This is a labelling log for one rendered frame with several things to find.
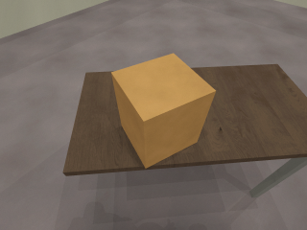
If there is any table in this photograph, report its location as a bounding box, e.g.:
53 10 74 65
63 64 307 198

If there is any carton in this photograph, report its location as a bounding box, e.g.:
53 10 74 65
111 53 216 169

